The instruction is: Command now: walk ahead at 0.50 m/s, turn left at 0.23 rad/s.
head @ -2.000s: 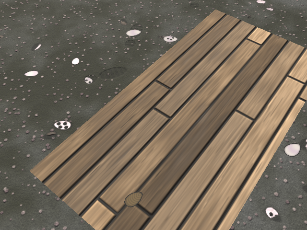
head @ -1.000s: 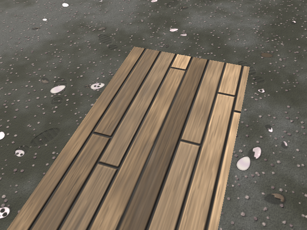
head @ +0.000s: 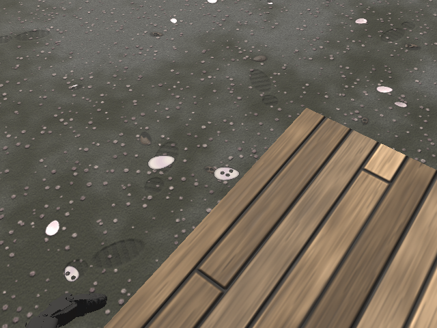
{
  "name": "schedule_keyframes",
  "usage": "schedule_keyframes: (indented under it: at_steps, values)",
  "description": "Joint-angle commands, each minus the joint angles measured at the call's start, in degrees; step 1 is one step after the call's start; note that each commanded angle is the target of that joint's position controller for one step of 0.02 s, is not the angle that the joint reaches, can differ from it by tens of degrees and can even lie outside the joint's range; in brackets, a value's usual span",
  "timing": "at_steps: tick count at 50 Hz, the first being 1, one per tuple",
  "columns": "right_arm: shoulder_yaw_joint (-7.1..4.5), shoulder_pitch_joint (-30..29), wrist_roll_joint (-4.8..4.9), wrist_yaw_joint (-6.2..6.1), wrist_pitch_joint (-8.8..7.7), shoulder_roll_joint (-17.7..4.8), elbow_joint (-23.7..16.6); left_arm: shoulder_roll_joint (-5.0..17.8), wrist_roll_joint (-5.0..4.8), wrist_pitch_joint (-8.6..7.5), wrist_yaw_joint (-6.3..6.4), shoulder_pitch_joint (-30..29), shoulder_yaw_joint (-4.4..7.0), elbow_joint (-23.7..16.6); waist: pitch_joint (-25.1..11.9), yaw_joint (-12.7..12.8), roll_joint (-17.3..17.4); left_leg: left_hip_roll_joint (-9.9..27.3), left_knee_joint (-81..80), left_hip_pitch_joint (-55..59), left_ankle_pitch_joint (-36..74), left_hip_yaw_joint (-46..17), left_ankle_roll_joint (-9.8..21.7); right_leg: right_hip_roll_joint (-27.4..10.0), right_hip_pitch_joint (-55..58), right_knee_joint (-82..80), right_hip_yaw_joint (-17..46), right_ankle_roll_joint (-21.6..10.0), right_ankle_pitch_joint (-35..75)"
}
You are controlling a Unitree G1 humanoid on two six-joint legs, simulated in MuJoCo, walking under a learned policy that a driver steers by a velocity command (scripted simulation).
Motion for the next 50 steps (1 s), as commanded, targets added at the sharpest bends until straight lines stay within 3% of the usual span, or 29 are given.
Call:
schedule_keyframes:
  at_steps: [1,2,3,4,6,10,11,13,15,19,20,21,22,23,24,25,27,28,29,31,36,39,43,45,46,47,48,49,50]
  values:
    - [-0.97,-2.5,0.83,0.25,-1.87,-8.1,-5.8,7.7,-0.96,0.95,0.39,16.2,3.08,1.0,-8.5,9.2,-6.5,5.3,25.3,-33.7,0.9,1.1,-1.5,-22.9,37.7,-11.8,33.0,-13.2,-13.6]
    - [-0.83,-6.7,0.08,0.38,-2.13,-7.3,-7.1,7.1,-0.40,1.31,0.37,13.4,2.65,1.2,-2.5,7.9,-3.2,7.1,22.0,-33.7,4.5,3.2,-1.7,-20.3,29.7,-13.9,27.3,-12.3,-7.5]
    - [-1.08,-8.2,-0.81,0.52,-2.24,-6.8,-7.5,6.1,0.00,1.31,0.36,11.8,2.21,1.3,-0.4,6.4,-3.0,9.3,18.0,-32.2,7.1,4.1,-1.8,-18.3,25.2,-15.4,23.5,-11.6,-2.8]
    - [-0.95,-7.6,-0.76,0.76,-2.20,-5.7,-7.4,5.7,0.35,1.32,0.28,11.2,1.99,1.5,0.2,5.1,-4.5,10.3,15.7,-29.6,8.1,5.0,-2.1,-16.5,21.9,-16.9,20.8,-11.1,0.6]
    - [-0.37,-6.3,-0.64,1.04,-1.93,-3.3,-7.1,5.9,-0.29,1.07,0.08,11.3,2.06,2.3,-0.4,3.9,-6.6,11.2,10.9,-27.3,8.9,6.8,-2.8,-15.3,19.2,-18.8,17.0,-11.6,5.3]
    - [0.82,-13.1,-1.49,1.28,-2.29,-1.1,-9.1,9.2,-0.86,1.35,0.51,12.6,2.85,4.1,0.1,5.5,-4.9,11.9,-3.4,-25.9,19.3,9.0,-3.9,-14.0,16.9,-21.7,10.2,-11.6,9.8]
    - [1.23,-14.9,-1.03,1.51,-2.59,-0.6,-9.6,10.5,-0.90,1.61,0.58,12.6,3.15,4.4,0.9,5.9,-6.8,11.8,-8.0,-23.9,22.4,9.4,-3.9,-14.1,15.4,-21.7,9.0,-11.5,9.8]
    - [1.02,-19.2,-0.87,1.94,-2.98,-1.6,-10.2,10.3,-1.48,2.01,0.64,15.0,3.04,5.7,1.6,7.7,-5.6,10.1,-14.1,-21.4,28.5,10.6,-4.1,-12.8,15.7,-21.3,6.5,-9.9,9.5]
    - [0.87,-22.3,-0.44,2.28,-3.17,-2.1,-11.4,11.0,-1.88,2.44,0.67,17.7,3.14,7.1,2.0,8.7,-5.7,9.4,-17.3,-20.7,30.3,10.5,-3.5,-14.3,18.1,-20.5,7.2,-9.3,8.6]
    - [-0.08,-22.7,-0.39,2.87,-3.66,-4.2,-12.6,12.0,-2.00,3.67,1.09,19.1,3.36,8.8,1.7,6.4,-6.1,8.2,-22.0,-16.7,24.0,10.2,-0.7,-17.0,23.5,-15.4,9.2,-7.2,13.5]
    - [-0.86,-18.5,-0.58,2.69,-3.82,-5.5,-11.6,12.3,-2.04,3.96,1.24,18.2,3.32,8.8,-0.5,3.5,-5.9,7.0,-24.1,-9.9,23.5,11.4,0.4,-15.7,22.9,-10.5,8.2,-6.1,20.2]
    - [-2.22,-10.7,-0.92,2.17,-3.82,-8.1,-9.4,11.3,-1.65,4.02,1.30,18.1,2.78,8.6,-5.7,-0.3,-5.0,7.4,-24.3,2.2,23.9,11.4,1.9,-12.7,19.3,-1.2,6.3,-4.6,23.2]
    - [-3.49,-0.1,-1.92,1.41,-3.64,-12.6,-8.1,7.7,-0.16,3.81,1.35,17.5,1.28,6.6,-14.9,-4.6,1.3,18.6,-22.1,19.2,25.1,0.1,5.6,-8.7,8.1,16.6,3.7,-2.1,8.9]
    - [-4.10,2.2,-2.08,1.53,-2.95,-16.0,-7.0,1.7,-1.05,2.89,1.31,25.6,-0.46,6.0,-22.4,-1.0,16.5,30.9,-27.8,34.1,13.8,-23.6,13.7,-0.8,-11.4,34.9,2.1,0.9,-25.5]
    - [-2.82,2.2,-1.46,1.58,-2.73,-10.1,-7.0,8.2,-2.43,2.46,1.27,22.7,1.08,7.1,-19.0,-3.2,10.3,29.3,-31.7,30.3,4.5,-26.4,12.8,-3.3,-17.3,41.8,7.6,1.0,-26.3]
    - [-1.98,-1.3,-1.09,1.44,-2.82,-7.8,-6.9,10.6,-3.20,2.37,1.20,17.6,2.02,5.7,-10.7,-2.7,7.4,27.5,-33.0,23.5,5.4,-17.7,10.4,-5.6,-20.1,42.7,6.9,0.7,-21.1]
    - [-0.87,-8.0,-1.61,1.79,-3.25,-4.2,-6.9,9.3,-1.80,3.11,1.60,13.6,2.25,5.2,-3.1,0.5,3.3,22.3,-36.8,10.6,14.6,-6.3,7.7,-9.1,-16.5,38.2,5.6,1.0,-13.2]
    - [-0.91,-9.6,-2.12,1.80,-3.72,-4.2,-6.7,8.0,-1.86,3.79,1.50,15.4,2.22,5.2,-2.6,2.7,6.1,22.1,-38.7,6.7,17.8,-3.1,7.9,-10.3,-13.1,37.2,6.1,1.4,-10.6]
    - [-0.96,-10.3,-2.11,1.94,-4.27,-3.3,-6.3,6.8,-1.93,4.42,1.41,16.2,2.06,5.8,-1.9,3.3,5.2,21.2,-39.8,4.5,22.6,0.0,8.0,-10.7,-11.1,36.5,6.0,1.7,-9.7]
    - [-1.53,-11.2,-2.03,1.75,-5.01,-4.3,-5.1,5.3,-1.96,5.47,1.44,15.5,1.96,5.3,-0.6,4.5,3.4,21.5,-42.6,1.8,25.0,4.1,8.6,-11.1,-11.5,35.1,6.1,2.4,-7.1]
    - [-2.29,-10.4,-2.04,0.84,-4.93,-6.5,-2.8,4.0,-1.52,5.48,0.41,8.8,1.53,2.6,2.0,3.3,1.3,19.9,-44.1,3.1,31.0,14.7,7.3,-10.5,-13.2,20.4,4.9,2.5,7.1]
    - [-2.33,-7.8,-1.49,0.32,-3.99,-7.6,-1.1,2.2,-0.55,4.85,-0.66,1.8,0.68,-0.1,4.2,1.0,-0.3,19.1,-41.8,2.9,42.8,18.8,6.6,-8.0,-8.9,9.8,0.5,1.6,10.7]
    - [-2.85,-5.9,-0.01,-0.06,-2.22,-10.0,1.0,4.2,-0.28,4.61,-1.78,0.8,1.39,-2.1,1.4,2.2,2.4,21.1,-34.0,10.5,54.4,18.7,4.8,-5.0,-5.2,3.7,-0.8,-0.9,5.7]
    - [-2.96,-7.5,0.51,-0.47,-1.44,-10.5,1.2,7.3,0.26,4.41,-1.69,8.6,2.98,-0.2,-3.6,7.2,2.5,19.1,-22.7,11.4,60.1,19.7,2.4,-1.8,5.5,-1.4,-2.4,-3.2,7.0]
    - [-2.44,-5.9,-0.11,-0.55,-1.41,-9.1,1.2,10.5,0.40,4.46,-0.93,13.0,4.19,1.0,-7.2,9.1,-0.3,15.9,-13.0,7.2,54.5,21.5,-0.3,-2.4,15.6,-4.0,-1.1,-4.7,20.6]
    - [-0.89,-3.2,-2.83,-0.29,-1.98,-5.3,-0.5,15.4,1.60,5.05,0.36,17.7,4.90,1.2,-15.4,8.7,-10.7,11.3,5.4,-8.2,24.7,21.9,-3.6,-15.2,34.8,3.4,13.0,-10.0,52.0]
    - [1.05,4.2,-2.13,0.94,-2.17,-1.4,1.2,12.9,1.78,5.18,0.52,14.8,3.20,0.4,-27.1,4.8,-16.4,5.2,21.2,-18.2,-13.7,12.8,-6.4,-28.6,45.1,1.2,31.9,-22.4,58.3]
    - [-0.63,1.6,-0.39,1.44,-1.72,-7.3,2.9,9.1,0.84,5.68,-0.09,13.8,2.34,-0.2,-27.7,7.6,-7.2,8.1,22.6,-17.2,-13.0,5.4,-6.2,-25.2,39.3,-1.4,27.3,-20.6,49.0]
    - [-0.74,-4.2,0.91,1.40,-1.18,-7.4,1.0,8.1,0.22,5.71,-0.34,9.9,1.92,0.1,-18.3,6.9,-6.6,9.8,21.3,-21.7,-11.2,7.1,-5.9,-21.9,33.1,-3.1,20.4,-17.6,40.6]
